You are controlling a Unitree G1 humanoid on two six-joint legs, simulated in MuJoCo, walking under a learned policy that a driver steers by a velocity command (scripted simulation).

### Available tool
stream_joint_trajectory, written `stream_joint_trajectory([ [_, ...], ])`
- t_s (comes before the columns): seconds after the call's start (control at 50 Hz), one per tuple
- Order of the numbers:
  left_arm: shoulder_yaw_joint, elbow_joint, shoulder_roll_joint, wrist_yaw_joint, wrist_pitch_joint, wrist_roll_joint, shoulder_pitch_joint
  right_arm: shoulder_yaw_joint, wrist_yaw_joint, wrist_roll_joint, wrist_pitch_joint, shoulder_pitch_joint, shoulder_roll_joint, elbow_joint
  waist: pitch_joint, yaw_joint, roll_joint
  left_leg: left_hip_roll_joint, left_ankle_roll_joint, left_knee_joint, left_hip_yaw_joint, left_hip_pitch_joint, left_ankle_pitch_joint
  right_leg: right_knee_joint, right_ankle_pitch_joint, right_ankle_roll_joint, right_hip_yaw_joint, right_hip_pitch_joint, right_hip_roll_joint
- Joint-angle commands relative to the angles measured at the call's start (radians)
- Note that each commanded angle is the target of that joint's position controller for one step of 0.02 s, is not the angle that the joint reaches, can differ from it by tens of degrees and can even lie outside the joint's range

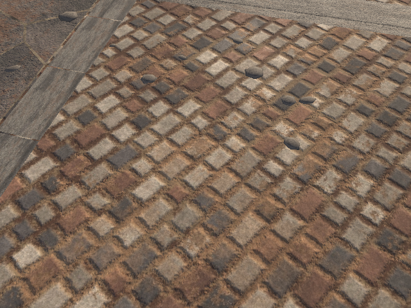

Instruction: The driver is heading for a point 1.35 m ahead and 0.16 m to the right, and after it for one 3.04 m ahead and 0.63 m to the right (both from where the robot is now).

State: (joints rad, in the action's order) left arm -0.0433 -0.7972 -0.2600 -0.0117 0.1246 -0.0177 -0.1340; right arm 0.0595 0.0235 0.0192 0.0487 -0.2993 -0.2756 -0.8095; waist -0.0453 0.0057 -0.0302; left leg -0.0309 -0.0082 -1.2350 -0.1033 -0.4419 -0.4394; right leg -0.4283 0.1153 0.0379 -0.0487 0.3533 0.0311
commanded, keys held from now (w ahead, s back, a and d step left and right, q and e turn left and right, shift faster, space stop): no key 1.00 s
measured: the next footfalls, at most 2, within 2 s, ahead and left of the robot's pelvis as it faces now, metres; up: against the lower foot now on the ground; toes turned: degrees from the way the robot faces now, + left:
left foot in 0.26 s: +0.20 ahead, +0.14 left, +0.00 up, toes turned +1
right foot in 1.76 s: +0.31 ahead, -0.08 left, +0.00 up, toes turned +2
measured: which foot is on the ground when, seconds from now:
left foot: up 0.00-0.24, down 0.26-1.00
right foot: down 0.00-1.00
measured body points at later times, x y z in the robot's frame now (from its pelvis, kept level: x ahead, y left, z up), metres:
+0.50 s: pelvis +0.12 +0.04 +0.00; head +0.13 +0.04 +0.45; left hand +0.20 +0.30 -0.14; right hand +0.29 -0.19 -0.10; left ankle +0.16 +0.14 -0.74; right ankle +0.12 -0.10 -0.74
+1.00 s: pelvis +0.14 +0.03 +0.00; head +0.15 +0.03 +0.45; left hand +0.17 +0.28 -0.15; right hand +0.24 -0.22 -0.14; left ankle +0.16 +0.14 -0.74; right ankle +0.11 -0.10 -0.74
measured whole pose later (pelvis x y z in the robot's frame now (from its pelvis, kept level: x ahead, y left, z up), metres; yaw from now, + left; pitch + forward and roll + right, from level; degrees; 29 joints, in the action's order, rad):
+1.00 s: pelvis +0.14 +0.03 +0.00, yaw +2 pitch -1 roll +0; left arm -0.01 -1.07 -0.21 0.04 0.01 0.00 -0.21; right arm 0.05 0.03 0.00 0.00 -0.19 -0.20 -0.93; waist -0.04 -0.02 0.00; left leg -0.02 -0.02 -0.54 0.00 -0.26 -0.26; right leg -0.53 0.33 -0.02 -0.01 0.17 -0.02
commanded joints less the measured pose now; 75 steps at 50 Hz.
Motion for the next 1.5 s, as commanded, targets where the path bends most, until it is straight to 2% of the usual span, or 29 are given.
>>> stream_joint_trajectory([
  [0.02, -0.012, 0.007, -0.076, -0.009, 0.012, -0.005, -0.039, 0.007, 0.002, -0.002, -0.007, -0.088, -0.013, 0.059, 0.11, 0.027, 0.098, 0.08, 0.016, 0.093, -0.002, -0.084, 0.035, 0.162, -0.61, 0.212, 0.2, -0.162, -0.268],
  [0.08, -0.027, -0.013, -0.135, 0.001, 0.004, 0.004, -0.012, -0.01, 0.0, -0.016, -0.013, -0.026, 0.007, 0.098, 0.137, 0.035, 0.106, 0.091, 0.027, 0.314, 0.029, -0.028, 0.149, 0.183, -0.683, 0.227, 0.125, -0.129, -0.272],
  [0.12, -0.031, -0.018, -0.156, 0.007, -0.012, 0.015, -0.004, -0.013, -0.008, -0.016, -0.016, 0.015, -0.007, 0.107, 0.164, 0.022, 0.118, 0.083, 0.029, 0.431, 0.058, 0.046, 0.265, 0.186, -0.628, 0.211, 0.081, -0.116, -0.253],
  [0.18, -0.029, -0.045, -0.165, 0.007, -0.032, 0.026, -0.041, -0.008, -0.013, -0.018, -0.023, 0.091, -0.04, 0.132, 0.156, -0.006, 0.122, 0.069, 0.021, 0.545, 0.068, 0.08, 0.315, 0.16, -0.477, 0.187, 0.085, -0.146, -0.26],
  [0.22, -0.028, -0.055, -0.169, 0.007, -0.043, 0.036, -0.039, -0.001, -0.015, -0.021, -0.022, 0.111, -0.052, 0.145, 0.14, 0.001, 0.126, 0.056, -0.004, 0.657, 0.083, 0.123, 0.341, 0.113, -0.356, 0.161, 0.099, -0.153, -0.261],
  [0.26, -0.012, -0.071, -0.128, 0.009, -0.051, 0.041, -0.071, 0.012, -0.011, -0.031, -0.019, 0.094, -0.077, 0.14, 0.134, 0.01, 0.103, 0.05, -0.046, 0.818, 0.08, 0.242, 0.454, 0.024, -0.175, 0.091, 0.095, -0.125, -0.201],
  [0.28, 0.005, -0.07, -0.082, 0.009, -0.047, 0.015, -0.111, 0.025, -0.001, -0.041, -0.02, 0.072, -0.134, 0.15, 0.182, -0.006, 0.01, 0.179, -0.085, 0.815, -0.052, 0.36, 0.73, -0.083, -0.015, 0.026, 0.048, -0.067, -0.137],
  [0.3, 0.022, -0.083, -0.029, 0.005, -0.043, -0.008, -0.21, 0.022, 0.007, -0.048, -0.034, 0.099, -0.153, 0.17, 0.217, -0.07, -0.151, 0.322, -0.192, 0.795, -0.19, 0.453, 0.871, -0.188, 0.327, -0.036, -0.009, 0.049, -0.053],
  [0.32, 0.025, -0.078, -0.035, 0.014, -0.055, 0.004, -0.172, 0.003, 0.002, -0.049, -0.035, 0.083, -0.076, 0.156, 0.229, -0.029, -0.184, 0.343, -0.253, 0.849, -0.245, 0.4, 0.682, -0.219, 0.399, -0.056, 0.035, 0.063, -0.064],
  [0.34, 0.018, -0.066, -0.073, 0.022, -0.07, 0.014, -0.116, -0.003, -0.004, -0.046, -0.031, 0.098, -0.052, 0.153, 0.189, -0.018, -0.155, 0.306, -0.238, 0.879, -0.246, 0.356, 0.541, -0.238, 0.387, -0.064, 0.048, 0.067, -0.071],
  [0.4, 0.012, -0.089, -0.083, 0.037, -0.11, 0.002, -0.124, -0.001, -0.01, -0.043, -0.02, 0.213, -0.072, 0.16, 0.146, -0.061, -0.123, 0.251, -0.177, 0.907, -0.167, 0.193, 0.415, -0.189, 0.264, -0.074, 0.071, -0.054, -0.091],
  [0.44, 0.017, -0.113, -0.067, 0.034, -0.113, -0.005, -0.145, -0.006, -0.012, -0.038, -0.02, 0.212, -0.053, 0.142, 0.139, -0.074, -0.095, 0.171, -0.119, 0.895, -0.081, 0.131, 0.288, -0.085, 0.08, -0.071, 0.051, -0.168, -0.075],
  [0.48, 0.011, -0.114, -0.107, 0.033, -0.114, -0.001, -0.123, -0.009, -0.014, -0.033, -0.022, 0.178, -0.034, 0.119, 0.069, -0.04, -0.048, 0.111, -0.068, 0.889, -0.039, 0.118, 0.111, -0.032, 0.092, -0.051, 0.063, -0.133, -0.1],
  [0.5, 0.004, -0.124, -0.124, 0.033, -0.113, 0.009, -0.1, -0.008, -0.013, -0.034, -0.023, 0.169, -0.034, 0.115, 0.021, -0.024, 0.013, 0.087, -0.056, 0.877, -0.014, 0.137, 0.112, -0.032, 0.141, -0.036, 0.059, -0.07, -0.09],
  [0.56, 0.009, -0.139, -0.087, 0.034, -0.095, 0.005, -0.078, -0.001, -0.006, -0.03, -0.014, 0.155, -0.043, 0.091, 0.06, -0.025, 0.055, 0.078, -0.063, 0.793, 0.009, 0.215, 0.344, -0.017, 0.068, -0.043, 0.065, -0.082, -0.093],
  [0.6, 0.01, -0.156, -0.079, 0.034, -0.088, 0.011, -0.088, 0.001, -0.006, -0.027, -0.013, 0.142, -0.037, 0.077, 0.095, -0.024, 0.057, 0.072, -0.069, 0.759, 0.026, 0.255, 0.453, -0.025, 0.032, -0.044, 0.064, -0.1, -0.092],
  [0.66, 0.009, -0.175, -0.077, 0.036, -0.095, 0.013, -0.085, 0.003, -0.006, -0.025, -0.019, 0.136, -0.029, 0.054, 0.092, -0.025, 0.049, 0.07, -0.071, 0.749, 0.032, 0.266, 0.478, -0.029, 0.033, -0.043, 0.06, -0.104, -0.086],
  [1.18, 0.016, -0.285, -0.026, 0.055, -0.11, 0.013, -0.156, 0.005, 0.016, -0.017, -0.042, 0.1, -0.014, -0.17, 0.007, -0.017, 0.028, 0.053, -0.042, 0.791, 0.056, 0.254, 0.348, 0.017, 0.105, -0.036, 0.045, -0.099, -0.062],
  [1.2, 0.017, -0.299, -0.017, 0.056, -0.111, 0.015, -0.183, 0.004, 0.017, -0.017, -0.043, 0.081, -0.008, -0.186, 0.029, -0.018, 0.027, 0.042, -0.044, 0.796, 0.066, 0.261, 0.22, 0.019, 0.21, -0.03, 0.033, -0.106, -0.05],
  [1.24, 0.008, -0.293, -0.04, 0.06, -0.112, 0.028, -0.187, 0.014, 0.019, -0.006, -0.045, 0.064, -0.032, -0.199, -0.027, -0.012, 0.037, 0.021, -0.066, 0.788, 0.074, 0.186, -0.161, 0.003, 0.489, 0.011, 0.04, -0.051, -0.044],
  [1.28, 0.007, -0.276, -0.037, 0.061, -0.094, 0.036, -0.198, 0.013, 0.017, 0.001, -0.025, 0.075, -0.026, -0.193, -0.099, -0.018, 0.029, 0.046, -0.091, 0.799, 0.034, 0.106, -0.29, 0.011, 0.618, 0.048, 0.089, 0.001, -0.074],
  [1.32, 0.004, -0.275, -0.038, 0.055, -0.068, 0.041, -0.231, 0.012, 0.007, 0.009, 0.006, 0.077, -0.012, -0.191, -0.108, -0.024, 0.047, 0.058, -0.099, 0.765, 0.022, 0.077, -0.232, 0.023, 0.608, 0.077, 0.15, -0.015, -0.113],
  [1.36, -0.007, -0.284, -0.065, 0.046, -0.049, 0.045, -0.295, 0.007, -0.006, 0.011, 0.032, 0.116, 0.013, -0.176, -0.097, -0.05, 0.108, 0.032, -0.087, 0.671, 0.067, -0.003, -0.128, 0.092, 0.625, 0.127, 0.27, -0.105, -0.182],
  [1.38, -0.016, -0.292, -0.092, 0.042, -0.043, 0.048, -0.33, 0.002, -0.013, 0.013, 0.044, 0.146, 0.035, -0.162, -0.095, -0.06, 0.168, 0.007, -0.075, 0.584, 0.121, -0.055, -0.038, 0.165, 0.645, 0.165, 0.382, -0.163, -0.253],
  [1.4, -0.021, -0.284, -0.111, 0.04, -0.042, 0.047, -0.311, -0.003, -0.017, 0.012, 0.052, 0.161, 0.045, -0.154, -0.116, -0.046, 0.207, 0.004, -0.077, 0.536, 0.149, -0.077, 0.052, 0.199, 0.542, 0.192, 0.468, -0.179, -0.318],
  [1.42, -0.021, -0.27, -0.113, 0.039, -0.043, 0.043, -0.284, -0.005, -0.018, 0.004, 0.056, 0.149, 0.042, -0.157, -0.117, -0.028, 0.2, 0.011, -0.085, 0.544, 0.146, -0.054, 0.07, 0.171, 0.347, 0.195, 0.467, -0.167, -0.331],
  [1.46, -0.016, -0.235, -0.094, 0.035, -0.051, 0.039, -0.193, 0.0, -0.018, -0.001, 0.054, 0.027, 0.03, -0.203, -0.065, 0.041, 0.17, 0.009, -0.097, 0.707, 0.144, 0.158, 0.182, 0.035, 0.003, 0.115, 0.302, -0.115, -0.247],
  [1.48, -0.015, -0.217, -0.083, 0.038, -0.053, 0.036, -0.162, 0.017, -0.016, -0.004, 0.046, -0.045, -0.022, -0.229, -0.019, 0.059, 0.09, 0.039, -0.104, 0.739, 0.076, 0.302, 0.403, -0.099, -0.111, 0.053, 0.185, -0.052, -0.16],
  [1.5, 0.003, -0.2, -0.014, 0.043, -0.047, 0.024, -0.174, 0.048, -0.019, 0.003, 0.037, -0.133, -0.128, -0.26, 0.043, 0.068, -0.141, 0.149, -0.164, 0.765, -0.089, 0.476, 0.664, -0.348, -0.057, -0.035, 0.008, 0.091, -0.008],
])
